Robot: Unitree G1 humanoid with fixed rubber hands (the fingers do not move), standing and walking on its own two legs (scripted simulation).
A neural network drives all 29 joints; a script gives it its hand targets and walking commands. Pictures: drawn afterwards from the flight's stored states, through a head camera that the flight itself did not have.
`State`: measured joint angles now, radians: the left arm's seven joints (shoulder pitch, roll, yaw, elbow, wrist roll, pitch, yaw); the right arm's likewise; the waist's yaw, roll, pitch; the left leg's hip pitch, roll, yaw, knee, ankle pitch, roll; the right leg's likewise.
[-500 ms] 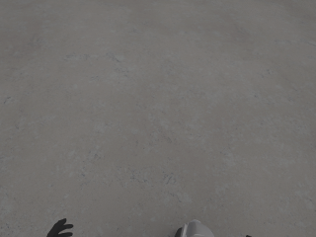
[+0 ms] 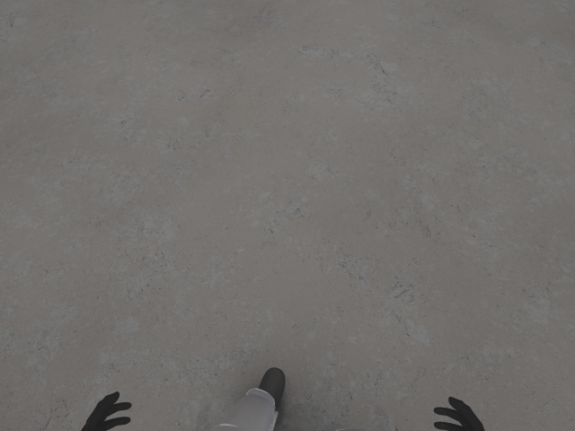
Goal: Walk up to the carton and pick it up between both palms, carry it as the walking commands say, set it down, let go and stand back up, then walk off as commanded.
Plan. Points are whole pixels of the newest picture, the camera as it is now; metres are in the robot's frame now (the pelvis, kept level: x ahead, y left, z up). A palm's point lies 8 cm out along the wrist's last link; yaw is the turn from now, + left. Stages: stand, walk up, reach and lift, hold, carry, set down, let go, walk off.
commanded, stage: walk off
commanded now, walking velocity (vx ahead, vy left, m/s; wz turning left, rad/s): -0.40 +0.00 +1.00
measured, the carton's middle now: out of the picture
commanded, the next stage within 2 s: stand in 0.98 s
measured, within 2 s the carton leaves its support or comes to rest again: neither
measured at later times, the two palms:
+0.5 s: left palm out of the picture -0.20 +0.29 -0.15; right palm out of the picture +0.03 -0.20 -0.11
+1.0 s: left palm out of the picture -0.39 +0.11 -0.08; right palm out of the picture +0.03 -0.20 -0.14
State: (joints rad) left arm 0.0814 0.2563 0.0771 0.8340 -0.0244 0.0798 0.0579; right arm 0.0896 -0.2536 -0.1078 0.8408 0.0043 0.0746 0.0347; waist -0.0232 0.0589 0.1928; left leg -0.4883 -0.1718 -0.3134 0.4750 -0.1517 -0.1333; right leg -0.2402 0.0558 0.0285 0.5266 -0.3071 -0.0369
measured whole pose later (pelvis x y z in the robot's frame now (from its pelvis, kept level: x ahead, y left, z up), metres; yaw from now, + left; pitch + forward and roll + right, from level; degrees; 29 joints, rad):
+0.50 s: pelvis -0.17 +0.00 -0.01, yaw +32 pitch +0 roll -1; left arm 0.08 0.30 0.09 0.83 0.00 0.10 -0.01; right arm 0.16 -0.22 -0.10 0.85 -0.01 0.08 0.02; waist -0.04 -0.07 0.18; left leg -0.30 0.03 -0.05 0.65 -0.36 -0.03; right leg -0.54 -0.15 -0.11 1.03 -0.48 0.07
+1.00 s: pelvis -0.24 -0.13 +0.01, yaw +59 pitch +1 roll +4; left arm 0.10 0.21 0.06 0.81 0.00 0.10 0.04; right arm 0.12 -0.29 -0.12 0.88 -0.01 0.10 0.04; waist -0.03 0.06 0.13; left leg -0.62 -0.12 -0.12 1.25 -0.41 -0.11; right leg -0.27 -0.04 -0.05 0.52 -0.27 -0.05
